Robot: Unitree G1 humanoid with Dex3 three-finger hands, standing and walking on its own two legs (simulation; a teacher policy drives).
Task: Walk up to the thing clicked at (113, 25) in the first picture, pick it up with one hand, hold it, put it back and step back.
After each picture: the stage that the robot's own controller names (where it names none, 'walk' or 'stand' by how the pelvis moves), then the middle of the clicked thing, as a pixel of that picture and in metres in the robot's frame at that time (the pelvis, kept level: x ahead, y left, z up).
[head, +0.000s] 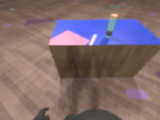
stand; (111, 26) +0.97 -0.19 +0.08
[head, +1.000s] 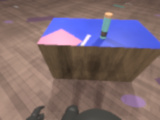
walk; (105, 27) +0.88 -0.08 +0.11
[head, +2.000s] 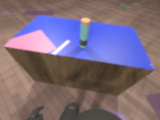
walk; (84, 34) +0.66 +0.14 +0.10
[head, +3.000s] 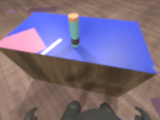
stand; (74, 32) +0.60 +0.18 +0.13
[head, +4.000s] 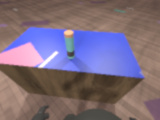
stand; (70, 46) +0.57 +0.20 +0.08
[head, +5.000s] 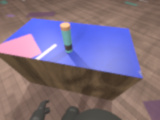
stand; (67, 39) +0.59 +0.24 +0.08
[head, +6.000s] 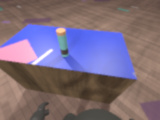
stand; (63, 44) +0.58 +0.25 +0.08
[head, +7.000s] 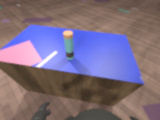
stand; (69, 46) +0.55 +0.20 +0.07
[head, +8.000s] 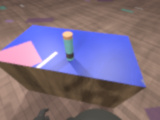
stand; (69, 47) +0.54 +0.20 +0.07
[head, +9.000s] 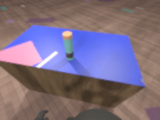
stand; (68, 47) +0.55 +0.21 +0.07
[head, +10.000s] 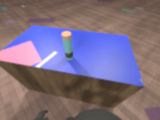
stand; (68, 47) +0.55 +0.21 +0.07
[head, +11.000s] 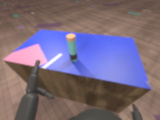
rise first; (72, 49) +0.55 +0.21 +0.08
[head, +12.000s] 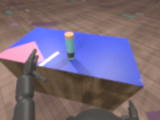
go down; (70, 47) +0.57 +0.20 +0.08
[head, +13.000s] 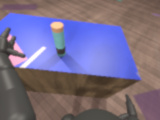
go down; (59, 41) +0.53 +0.21 +0.10
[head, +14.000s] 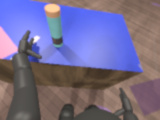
close in; (55, 29) +0.55 +0.21 +0.13
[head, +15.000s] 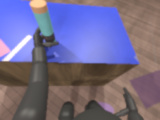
close; (46, 26) +0.56 +0.23 +0.15
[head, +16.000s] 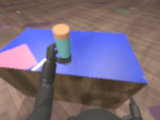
lift; (64, 48) +0.37 +0.16 +0.24
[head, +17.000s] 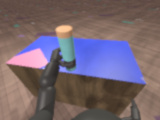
lift; (68, 51) +0.31 +0.14 +0.27
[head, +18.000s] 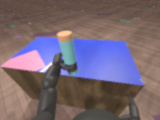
hold; (69, 55) +0.33 +0.13 +0.24
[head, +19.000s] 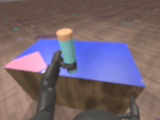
hold; (69, 54) +0.31 +0.13 +0.26
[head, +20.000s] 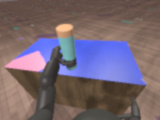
crouch; (68, 50) +0.31 +0.13 +0.28
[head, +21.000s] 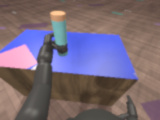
crouch; (60, 36) +0.44 +0.18 +0.26
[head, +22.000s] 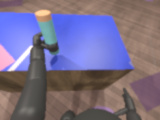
lower; (49, 36) +0.52 +0.19 +0.15
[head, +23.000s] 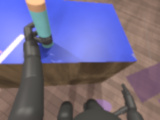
lower; (43, 27) +0.54 +0.21 +0.15
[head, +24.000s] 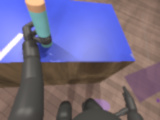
lower; (42, 27) +0.54 +0.21 +0.15
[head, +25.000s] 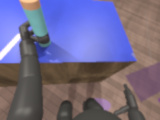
lower; (39, 26) +0.55 +0.22 +0.15
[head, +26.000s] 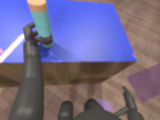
loosen; (43, 27) +0.54 +0.21 +0.15
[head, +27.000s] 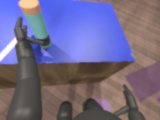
withdraw; (39, 28) +0.53 +0.22 +0.15
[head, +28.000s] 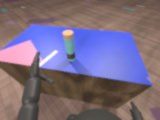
sink last; (69, 47) +0.51 +0.20 +0.11
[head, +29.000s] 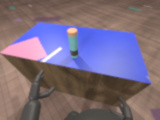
stand; (73, 44) +0.55 +0.20 +0.09
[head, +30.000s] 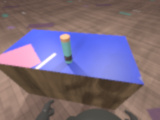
stand; (67, 50) +0.52 +0.21 +0.09
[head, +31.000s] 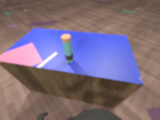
stand; (68, 49) +0.53 +0.21 +0.07
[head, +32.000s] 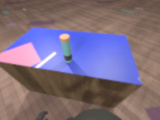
stand; (66, 49) +0.53 +0.22 +0.07
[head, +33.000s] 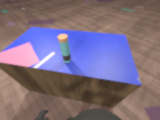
stand; (65, 49) +0.52 +0.23 +0.07
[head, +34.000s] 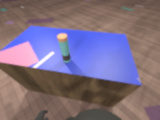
stand; (64, 49) +0.52 +0.23 +0.07
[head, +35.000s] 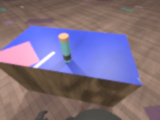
walk; (65, 49) +0.52 +0.22 +0.07
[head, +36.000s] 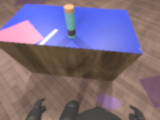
walk; (70, 23) +0.69 +0.21 +0.10
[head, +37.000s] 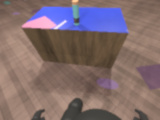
walk; (76, 13) +1.04 +0.28 +0.10
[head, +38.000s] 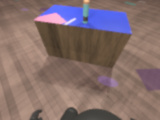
stand; (85, 12) +1.17 +0.17 +0.10
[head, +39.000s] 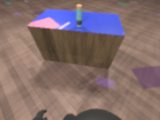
stand; (79, 16) +1.14 +0.19 +0.07
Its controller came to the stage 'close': yes
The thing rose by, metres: 0.22
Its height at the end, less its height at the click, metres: +0.00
